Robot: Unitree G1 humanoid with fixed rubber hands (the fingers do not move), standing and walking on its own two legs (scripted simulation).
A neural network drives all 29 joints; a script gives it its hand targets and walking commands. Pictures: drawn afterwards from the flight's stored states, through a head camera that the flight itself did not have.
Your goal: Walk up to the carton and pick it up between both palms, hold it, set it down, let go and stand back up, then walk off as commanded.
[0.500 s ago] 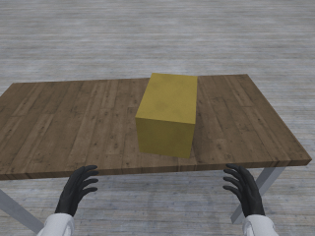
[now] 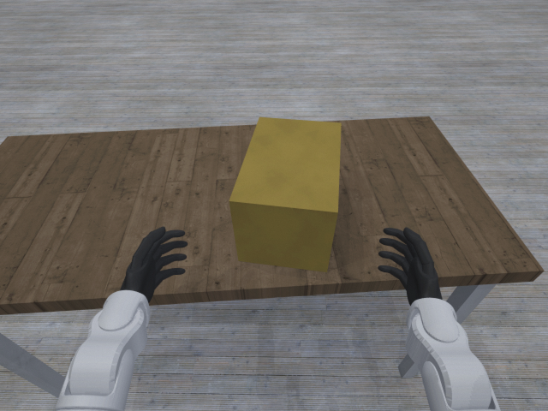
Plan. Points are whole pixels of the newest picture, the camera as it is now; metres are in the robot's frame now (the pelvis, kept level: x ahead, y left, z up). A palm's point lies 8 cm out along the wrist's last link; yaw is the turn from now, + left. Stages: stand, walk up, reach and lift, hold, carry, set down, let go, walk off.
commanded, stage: reach and lift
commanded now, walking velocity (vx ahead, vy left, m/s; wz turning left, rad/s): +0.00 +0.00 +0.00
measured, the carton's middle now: (291, 190) +0.54 -0.01 +0.02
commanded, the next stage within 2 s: none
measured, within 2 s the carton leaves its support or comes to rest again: neither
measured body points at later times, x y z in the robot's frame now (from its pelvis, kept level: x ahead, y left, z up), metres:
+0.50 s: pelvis +0.01 +0.00 +0.00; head +0.03 +0.01 +0.45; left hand +0.37 +0.19 +0.11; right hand +0.36 -0.18 +0.11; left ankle +0.01 +0.10 -0.74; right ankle +0.01 -0.11 -0.74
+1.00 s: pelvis +0.02 +0.00 +0.00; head +0.02 +0.01 +0.45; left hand +0.44 +0.18 +0.14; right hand +0.42 -0.17 +0.13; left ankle +0.01 +0.10 -0.74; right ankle +0.01 -0.11 -0.74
